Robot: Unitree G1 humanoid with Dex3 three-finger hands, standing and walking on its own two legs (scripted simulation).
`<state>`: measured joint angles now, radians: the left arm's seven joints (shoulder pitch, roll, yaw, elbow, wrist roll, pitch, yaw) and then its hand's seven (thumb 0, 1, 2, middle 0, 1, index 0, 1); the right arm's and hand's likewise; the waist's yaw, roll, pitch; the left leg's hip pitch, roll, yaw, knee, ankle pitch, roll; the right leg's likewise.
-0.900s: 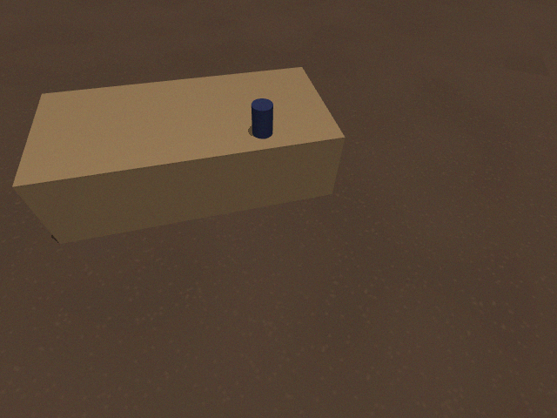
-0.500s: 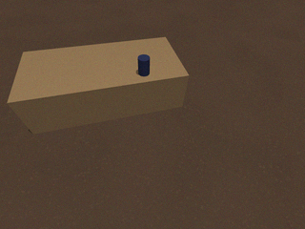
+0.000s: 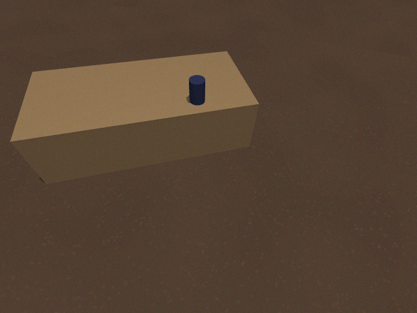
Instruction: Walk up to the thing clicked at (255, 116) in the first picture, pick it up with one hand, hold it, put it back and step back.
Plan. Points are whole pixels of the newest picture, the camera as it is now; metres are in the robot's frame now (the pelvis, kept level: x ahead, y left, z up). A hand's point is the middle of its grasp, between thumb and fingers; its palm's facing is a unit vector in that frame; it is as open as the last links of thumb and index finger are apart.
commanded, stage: stand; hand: right
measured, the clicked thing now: (197, 90) +1.22 +0.08 -0.35
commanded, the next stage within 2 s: walk up in 0.22 s
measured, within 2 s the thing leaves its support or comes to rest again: neither
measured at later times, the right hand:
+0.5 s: hand out of the picture +0.15 -0.24 -0.14, palm faces -0.14 +0.91 -0.40, open 7.4 cm
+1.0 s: hand (274, 248) +0.30 -0.16 -0.17, palm faces -0.15 +0.93 -0.34, open 7.4 cm
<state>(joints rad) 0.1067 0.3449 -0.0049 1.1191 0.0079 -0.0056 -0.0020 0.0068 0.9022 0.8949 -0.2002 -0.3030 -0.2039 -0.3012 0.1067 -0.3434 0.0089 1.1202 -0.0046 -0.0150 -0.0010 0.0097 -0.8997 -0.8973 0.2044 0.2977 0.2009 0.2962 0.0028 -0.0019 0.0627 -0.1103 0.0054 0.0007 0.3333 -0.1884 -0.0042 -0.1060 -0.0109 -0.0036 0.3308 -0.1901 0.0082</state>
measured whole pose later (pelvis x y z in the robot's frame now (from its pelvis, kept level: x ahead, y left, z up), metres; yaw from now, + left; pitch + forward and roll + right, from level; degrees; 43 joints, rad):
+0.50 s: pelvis +0.05 +0.04 -0.01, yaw +6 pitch -2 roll -2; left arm 0.26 0.43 0.09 1.01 0.05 -0.05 -0.04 0.01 0.90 0.89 -0.20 -0.30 -0.21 -0.30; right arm 0.22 -0.44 -0.10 1.00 -0.03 -0.01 0.09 0.01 -0.90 -0.90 0.20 0.30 0.20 0.30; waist 0.03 0.01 0.05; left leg -0.43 0.10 -0.01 0.71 -0.34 0.01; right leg -0.02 -0.06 -0.10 0.37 -0.32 0.01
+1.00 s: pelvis +0.26 +0.10 -0.02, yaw +10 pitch -2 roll +2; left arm 0.19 0.41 0.08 0.90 0.02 -0.03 -0.09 0.01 0.90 0.90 -0.20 -0.30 -0.20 -0.30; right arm 0.41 -0.40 -0.06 0.89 -0.01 -0.08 0.04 0.01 -0.89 -0.90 0.21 0.30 0.21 0.30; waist -0.04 -0.01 0.07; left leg -0.03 0.00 0.02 0.49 -0.42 -0.01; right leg -0.43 -0.08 -0.04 0.60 -0.17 -0.04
